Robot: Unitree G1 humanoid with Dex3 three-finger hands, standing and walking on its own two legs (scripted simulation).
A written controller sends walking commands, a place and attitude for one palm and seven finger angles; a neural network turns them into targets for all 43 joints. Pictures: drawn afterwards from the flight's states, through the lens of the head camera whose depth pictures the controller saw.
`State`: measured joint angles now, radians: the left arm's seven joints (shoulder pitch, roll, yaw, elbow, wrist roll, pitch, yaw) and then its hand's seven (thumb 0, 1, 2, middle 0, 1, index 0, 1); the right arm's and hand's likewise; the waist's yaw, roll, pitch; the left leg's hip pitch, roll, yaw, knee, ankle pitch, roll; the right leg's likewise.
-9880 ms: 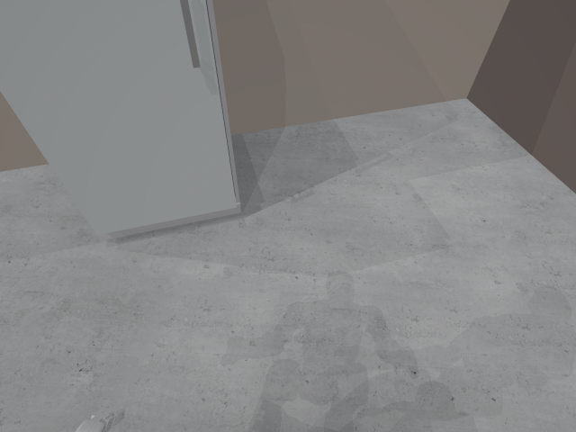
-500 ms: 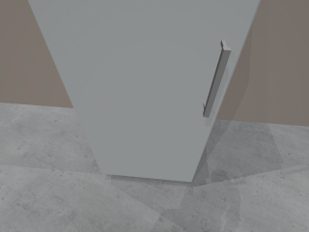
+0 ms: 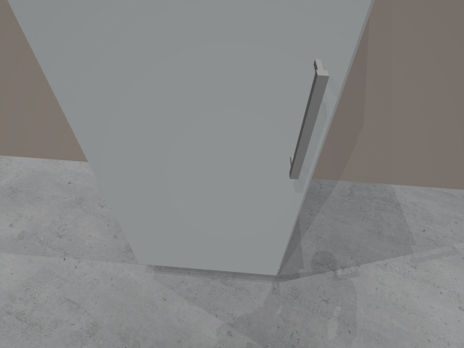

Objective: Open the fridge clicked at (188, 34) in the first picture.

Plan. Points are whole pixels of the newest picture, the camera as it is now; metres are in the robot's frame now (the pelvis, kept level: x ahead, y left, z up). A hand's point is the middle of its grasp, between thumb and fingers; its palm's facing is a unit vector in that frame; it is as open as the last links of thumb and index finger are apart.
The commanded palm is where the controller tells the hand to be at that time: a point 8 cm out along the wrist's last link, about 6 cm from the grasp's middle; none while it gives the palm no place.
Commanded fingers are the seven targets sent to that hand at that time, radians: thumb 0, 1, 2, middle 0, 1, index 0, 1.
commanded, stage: come to a stop and stand still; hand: right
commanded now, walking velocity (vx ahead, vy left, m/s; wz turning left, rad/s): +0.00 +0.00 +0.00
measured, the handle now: (304, 126) +0.51 -0.11 +0.13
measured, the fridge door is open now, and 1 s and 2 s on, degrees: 0 0 0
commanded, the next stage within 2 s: look again from close up in 0.22 s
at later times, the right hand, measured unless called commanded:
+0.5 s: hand out of the picture +0.04 -0.20 -0.16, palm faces -0.01 +0.97 -0.24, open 7.4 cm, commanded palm none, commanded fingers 0.00 -0.90 -0.90 0.20 0.30 0.20 0.30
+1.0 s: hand out of the picture +0.05 -0.19 -0.16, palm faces -0.02 +0.97 -0.25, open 7.4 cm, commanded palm none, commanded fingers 0.00 -0.90 -0.90 0.20 0.30 0.20 0.30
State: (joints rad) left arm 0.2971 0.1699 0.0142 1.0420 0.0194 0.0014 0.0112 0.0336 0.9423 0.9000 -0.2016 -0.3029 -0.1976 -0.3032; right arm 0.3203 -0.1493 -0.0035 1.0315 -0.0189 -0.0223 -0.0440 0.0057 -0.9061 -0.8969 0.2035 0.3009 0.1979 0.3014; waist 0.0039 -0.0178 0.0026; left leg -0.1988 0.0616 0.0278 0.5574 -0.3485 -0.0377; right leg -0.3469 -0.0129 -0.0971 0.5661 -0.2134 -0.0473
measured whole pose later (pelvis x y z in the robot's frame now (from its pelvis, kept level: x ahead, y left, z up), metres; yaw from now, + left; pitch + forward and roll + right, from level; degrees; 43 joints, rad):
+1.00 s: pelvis +0.02 +0.02 +0.01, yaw +1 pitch -1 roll +0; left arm 0.18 0.23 -0.01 1.11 0.01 -0.01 0.00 0.01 0.91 0.90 -0.20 -0.30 -0.20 -0.30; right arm 0.24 -0.25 0.01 1.08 -0.02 -0.01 -0.02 0.01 -0.90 -0.90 0.21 0.30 0.20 0.30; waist -0.01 0.01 0.03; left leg -0.11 0.04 0.02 0.43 -0.30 -0.03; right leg -0.25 -0.03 -0.10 0.43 -0.17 -0.02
